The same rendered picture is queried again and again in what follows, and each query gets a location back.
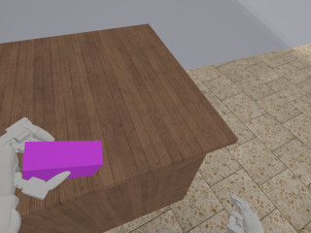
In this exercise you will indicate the table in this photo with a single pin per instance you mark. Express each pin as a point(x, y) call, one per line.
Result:
point(121, 86)

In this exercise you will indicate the left robot forearm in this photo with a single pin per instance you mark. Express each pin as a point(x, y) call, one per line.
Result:
point(10, 219)

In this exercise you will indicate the robot left hand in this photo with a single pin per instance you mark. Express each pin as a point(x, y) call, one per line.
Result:
point(13, 142)

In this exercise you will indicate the robot right hand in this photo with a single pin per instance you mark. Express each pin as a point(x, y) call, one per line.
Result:
point(248, 223)

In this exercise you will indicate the sponge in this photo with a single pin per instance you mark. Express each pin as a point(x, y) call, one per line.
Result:
point(44, 160)

